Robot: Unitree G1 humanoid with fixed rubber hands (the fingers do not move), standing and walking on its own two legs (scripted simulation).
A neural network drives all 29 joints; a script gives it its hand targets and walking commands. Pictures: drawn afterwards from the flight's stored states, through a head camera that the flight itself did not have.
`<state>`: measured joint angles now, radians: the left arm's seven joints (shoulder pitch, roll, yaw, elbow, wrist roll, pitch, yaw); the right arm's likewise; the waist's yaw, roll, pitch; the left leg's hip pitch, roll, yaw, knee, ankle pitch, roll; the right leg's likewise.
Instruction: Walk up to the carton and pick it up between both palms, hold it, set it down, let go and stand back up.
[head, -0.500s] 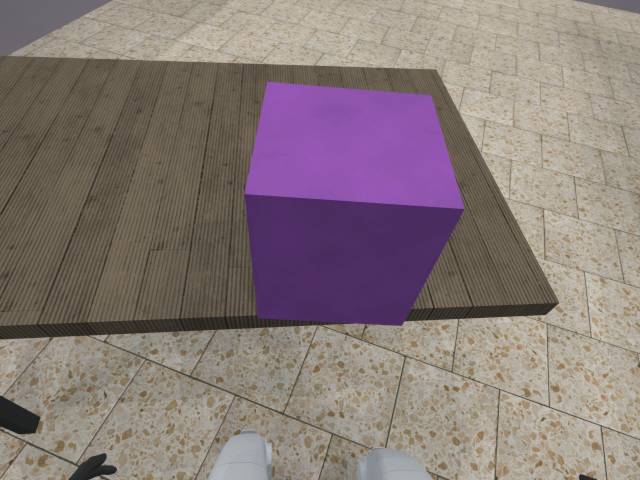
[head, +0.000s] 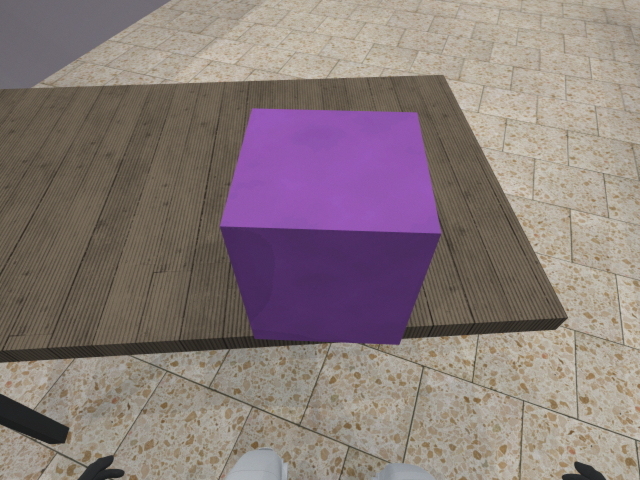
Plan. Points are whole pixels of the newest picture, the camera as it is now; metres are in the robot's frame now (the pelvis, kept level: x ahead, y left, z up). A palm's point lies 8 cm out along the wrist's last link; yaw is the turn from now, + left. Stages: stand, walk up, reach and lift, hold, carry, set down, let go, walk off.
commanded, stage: walk up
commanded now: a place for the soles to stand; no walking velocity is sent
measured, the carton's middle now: (330, 233) +0.41 +0.01 +0.07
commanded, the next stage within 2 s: reach and lift in 1.68 s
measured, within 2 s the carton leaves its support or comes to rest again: neither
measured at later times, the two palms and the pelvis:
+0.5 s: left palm out of the picture +0.12 +0.31 -0.10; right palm out of the picture +0.12 -0.33 -0.08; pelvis +0.01 -0.01 +0.01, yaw +2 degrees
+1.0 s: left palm out of the picture +0.08 +0.31 -0.09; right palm out of the picture +0.13 -0.32 -0.08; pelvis +0.02 -0.01 +0.02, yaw +4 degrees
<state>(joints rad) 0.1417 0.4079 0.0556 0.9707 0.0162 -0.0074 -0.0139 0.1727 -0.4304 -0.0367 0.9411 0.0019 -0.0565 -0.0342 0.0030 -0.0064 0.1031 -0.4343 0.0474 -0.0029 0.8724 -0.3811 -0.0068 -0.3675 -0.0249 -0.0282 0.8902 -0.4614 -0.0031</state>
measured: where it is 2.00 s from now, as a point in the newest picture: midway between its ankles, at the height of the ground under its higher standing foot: outside the picture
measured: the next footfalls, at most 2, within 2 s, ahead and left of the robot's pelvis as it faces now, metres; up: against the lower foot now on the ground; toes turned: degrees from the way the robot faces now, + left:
none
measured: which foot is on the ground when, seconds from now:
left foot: down 0.00-1.00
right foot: down 0.00-1.00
